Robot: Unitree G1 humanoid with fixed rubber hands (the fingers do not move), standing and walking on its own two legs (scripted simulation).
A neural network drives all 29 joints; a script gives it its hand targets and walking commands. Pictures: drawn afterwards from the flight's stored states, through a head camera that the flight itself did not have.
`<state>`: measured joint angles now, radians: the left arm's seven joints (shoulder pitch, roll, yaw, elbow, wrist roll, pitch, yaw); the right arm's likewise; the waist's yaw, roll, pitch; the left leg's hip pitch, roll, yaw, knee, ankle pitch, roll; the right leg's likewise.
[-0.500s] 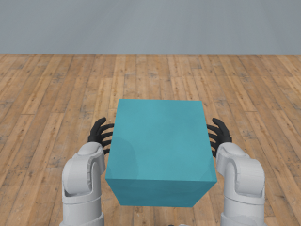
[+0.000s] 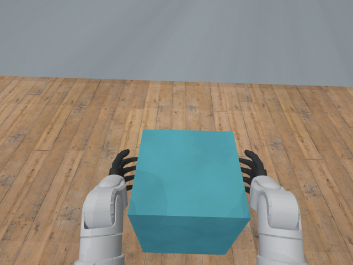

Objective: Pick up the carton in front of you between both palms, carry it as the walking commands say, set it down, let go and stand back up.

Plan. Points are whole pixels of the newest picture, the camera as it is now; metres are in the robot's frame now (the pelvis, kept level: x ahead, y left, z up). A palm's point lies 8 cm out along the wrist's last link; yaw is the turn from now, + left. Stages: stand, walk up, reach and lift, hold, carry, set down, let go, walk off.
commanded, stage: carry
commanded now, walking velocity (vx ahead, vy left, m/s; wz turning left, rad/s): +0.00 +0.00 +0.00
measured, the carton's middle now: (185, 195) +0.28 +0.00 -0.01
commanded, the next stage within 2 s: hold in 2.00 s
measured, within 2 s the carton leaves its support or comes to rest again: neither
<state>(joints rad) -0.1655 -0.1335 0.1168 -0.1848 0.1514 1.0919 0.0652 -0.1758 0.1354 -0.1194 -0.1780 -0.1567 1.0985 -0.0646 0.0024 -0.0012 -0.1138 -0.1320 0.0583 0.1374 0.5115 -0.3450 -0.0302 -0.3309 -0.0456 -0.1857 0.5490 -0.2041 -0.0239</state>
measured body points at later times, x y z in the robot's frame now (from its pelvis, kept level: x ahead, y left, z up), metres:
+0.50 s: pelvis +0.00 +0.03 -0.01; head +0.00 +0.05 +0.44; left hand +0.31 +0.18 +0.02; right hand +0.31 -0.12 +0.02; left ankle -0.13 +0.09 -0.74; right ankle -0.01 -0.11 -0.74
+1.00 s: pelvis -0.03 +0.02 -0.01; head -0.04 +0.03 +0.44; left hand +0.26 +0.18 +0.02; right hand +0.27 -0.12 +0.02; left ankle -0.13 +0.09 -0.74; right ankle -0.01 -0.11 -0.74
